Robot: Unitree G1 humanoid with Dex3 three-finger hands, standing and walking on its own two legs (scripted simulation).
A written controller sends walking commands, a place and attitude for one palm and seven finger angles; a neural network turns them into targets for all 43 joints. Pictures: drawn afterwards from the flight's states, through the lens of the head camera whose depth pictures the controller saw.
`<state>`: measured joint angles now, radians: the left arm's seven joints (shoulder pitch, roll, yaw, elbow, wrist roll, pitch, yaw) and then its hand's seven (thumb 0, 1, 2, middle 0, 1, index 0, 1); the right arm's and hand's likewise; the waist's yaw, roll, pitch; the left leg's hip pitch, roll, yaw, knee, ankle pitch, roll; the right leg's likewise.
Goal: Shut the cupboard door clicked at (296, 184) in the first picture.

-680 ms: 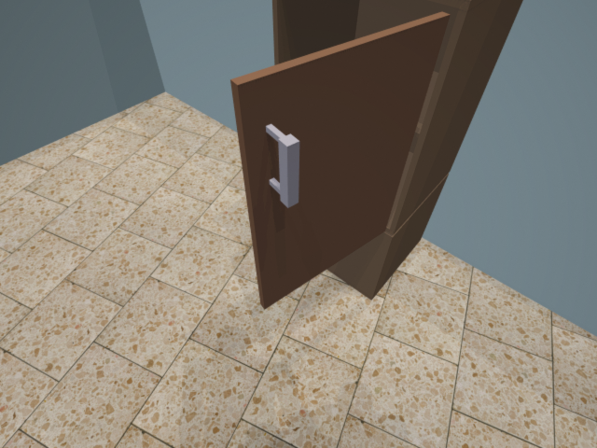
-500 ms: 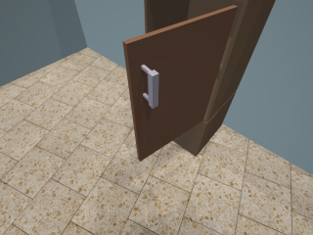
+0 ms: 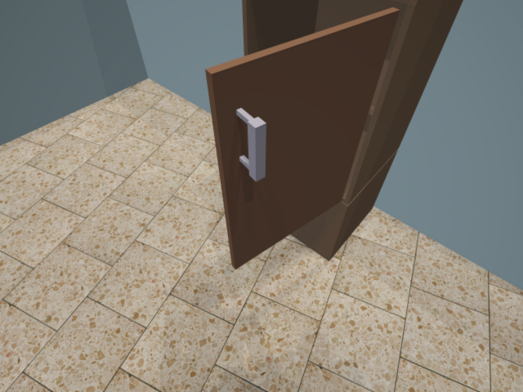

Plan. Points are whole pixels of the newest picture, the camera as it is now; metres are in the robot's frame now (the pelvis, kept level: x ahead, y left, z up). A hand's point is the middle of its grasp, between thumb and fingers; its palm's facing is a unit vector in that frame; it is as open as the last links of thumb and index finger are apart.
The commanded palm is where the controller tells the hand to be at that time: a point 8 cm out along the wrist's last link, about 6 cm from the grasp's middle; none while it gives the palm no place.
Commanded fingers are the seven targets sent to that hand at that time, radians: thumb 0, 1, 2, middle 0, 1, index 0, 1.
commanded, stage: look at it before walking up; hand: left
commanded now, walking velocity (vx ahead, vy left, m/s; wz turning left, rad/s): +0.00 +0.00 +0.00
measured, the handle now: (250, 145) +0.49 +0.06 +0.11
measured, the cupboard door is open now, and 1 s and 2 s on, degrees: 78 78 78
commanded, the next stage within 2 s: walk to a spot facing it in 0.16 s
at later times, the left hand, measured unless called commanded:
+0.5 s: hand out of the picture -0.04 +0.16 -0.18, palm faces +0.02 -0.99 -0.16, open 7.4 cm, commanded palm none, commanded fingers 0.00 0.90 0.90 -0.20 -0.30 -0.20 -0.30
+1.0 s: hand out of the picture +0.12 +0.15 -0.16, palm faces -0.30 -0.90 -0.31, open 7.4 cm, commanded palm none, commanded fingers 0.00 0.90 0.90 -0.20 -0.30 -0.20 -0.30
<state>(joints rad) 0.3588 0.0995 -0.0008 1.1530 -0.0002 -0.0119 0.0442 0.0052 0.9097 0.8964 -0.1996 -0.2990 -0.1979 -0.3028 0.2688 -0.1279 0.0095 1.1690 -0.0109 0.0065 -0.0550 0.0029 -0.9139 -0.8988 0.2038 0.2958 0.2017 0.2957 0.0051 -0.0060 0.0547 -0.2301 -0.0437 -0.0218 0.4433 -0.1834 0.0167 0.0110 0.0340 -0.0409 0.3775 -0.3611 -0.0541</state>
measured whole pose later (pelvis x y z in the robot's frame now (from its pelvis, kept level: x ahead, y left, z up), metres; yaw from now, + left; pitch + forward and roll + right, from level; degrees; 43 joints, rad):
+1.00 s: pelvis -0.03 -0.02 -0.01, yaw -21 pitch +0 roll +1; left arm 0.18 0.21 0.08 0.91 0.03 0.03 0.01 0.01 0.91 0.90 -0.20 -0.30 -0.20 -0.30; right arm 0.15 -0.24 -0.07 0.95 -0.02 0.07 -0.02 0.00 -0.91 -0.90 0.21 0.30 0.20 0.30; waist 0.01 0.05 0.12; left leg -0.49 0.07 0.06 1.08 -0.44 -0.04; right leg -0.31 0.01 0.00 0.63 -0.33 -0.04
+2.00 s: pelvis -0.01 -0.04 -0.01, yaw -55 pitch +2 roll +0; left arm 0.17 0.22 0.07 0.91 0.02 0.06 -0.02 0.01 0.91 0.90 -0.20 -0.30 -0.20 -0.30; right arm 0.19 -0.20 -0.03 0.87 -0.02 0.01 -0.04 0.00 -0.91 -0.90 0.20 0.30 0.20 0.30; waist 0.01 -0.03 0.09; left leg -0.29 0.04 0.05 0.59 -0.31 0.01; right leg -0.43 0.08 0.07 0.79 -0.43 0.00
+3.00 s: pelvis +0.03 -0.35 -0.01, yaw -91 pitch +2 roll +1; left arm 0.03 0.21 0.07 0.91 0.03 0.00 -0.06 0.01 0.91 0.90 -0.20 -0.30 -0.19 -0.30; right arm 0.47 -0.17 -0.03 1.04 -0.04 -0.04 -0.01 0.00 -0.90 -0.90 0.21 0.30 0.20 0.30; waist -0.06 0.02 0.09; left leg 0.00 0.14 0.32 0.44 -0.42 -0.09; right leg -0.51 -0.06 -0.13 0.67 -0.24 -0.06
